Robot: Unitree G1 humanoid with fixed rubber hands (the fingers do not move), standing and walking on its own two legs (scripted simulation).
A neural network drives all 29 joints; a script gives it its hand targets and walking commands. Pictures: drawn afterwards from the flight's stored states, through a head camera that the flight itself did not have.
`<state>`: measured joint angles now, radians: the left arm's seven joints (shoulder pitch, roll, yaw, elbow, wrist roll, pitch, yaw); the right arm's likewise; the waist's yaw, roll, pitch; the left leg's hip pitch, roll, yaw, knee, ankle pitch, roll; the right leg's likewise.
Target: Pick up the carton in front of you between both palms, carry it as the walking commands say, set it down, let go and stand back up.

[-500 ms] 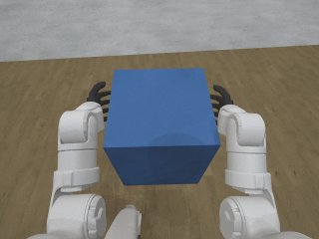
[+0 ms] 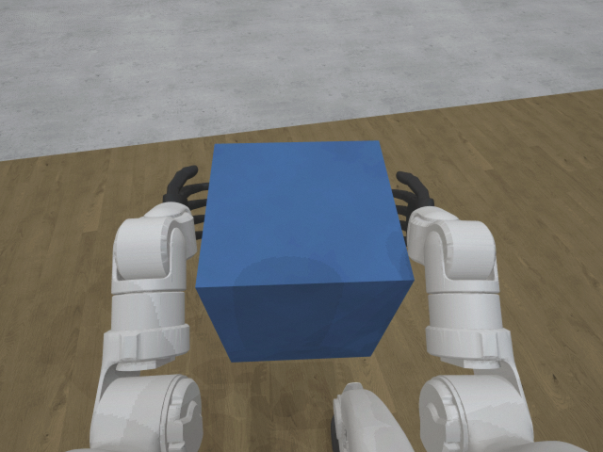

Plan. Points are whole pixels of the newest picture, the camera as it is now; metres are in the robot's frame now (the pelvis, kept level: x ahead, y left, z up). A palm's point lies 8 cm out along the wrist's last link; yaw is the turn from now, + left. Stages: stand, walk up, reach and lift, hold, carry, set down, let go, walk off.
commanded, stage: carry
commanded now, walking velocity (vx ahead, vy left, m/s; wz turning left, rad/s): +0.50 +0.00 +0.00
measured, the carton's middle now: (299, 259) +0.35 -0.02 +0.02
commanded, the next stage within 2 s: none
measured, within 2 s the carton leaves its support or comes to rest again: neither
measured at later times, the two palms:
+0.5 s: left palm (189, 90) +0.65 +0.15 +0.07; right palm (358, 86) +0.67 -0.15 +0.06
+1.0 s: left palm (207, 39) +0.97 +0.15 -0.01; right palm (333, 44) +0.94 -0.15 -0.01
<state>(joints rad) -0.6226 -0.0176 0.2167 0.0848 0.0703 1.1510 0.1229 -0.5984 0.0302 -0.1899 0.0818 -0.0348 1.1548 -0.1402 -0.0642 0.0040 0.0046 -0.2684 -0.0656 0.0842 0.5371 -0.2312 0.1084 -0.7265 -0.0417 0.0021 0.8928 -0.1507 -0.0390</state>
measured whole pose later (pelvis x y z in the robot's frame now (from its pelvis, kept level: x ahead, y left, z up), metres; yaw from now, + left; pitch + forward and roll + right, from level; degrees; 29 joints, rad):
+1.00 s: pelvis +0.60 +0.01 -0.09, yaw +0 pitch +5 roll -2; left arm -0.60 -0.01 0.20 0.14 0.06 1.12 0.12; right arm -0.56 0.03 -0.18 0.13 -0.03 1.13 -0.14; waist -0.06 0.00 0.00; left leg -0.31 -0.06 0.09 0.56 -0.20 0.11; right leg -0.73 -0.05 0.01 0.99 -0.23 -0.03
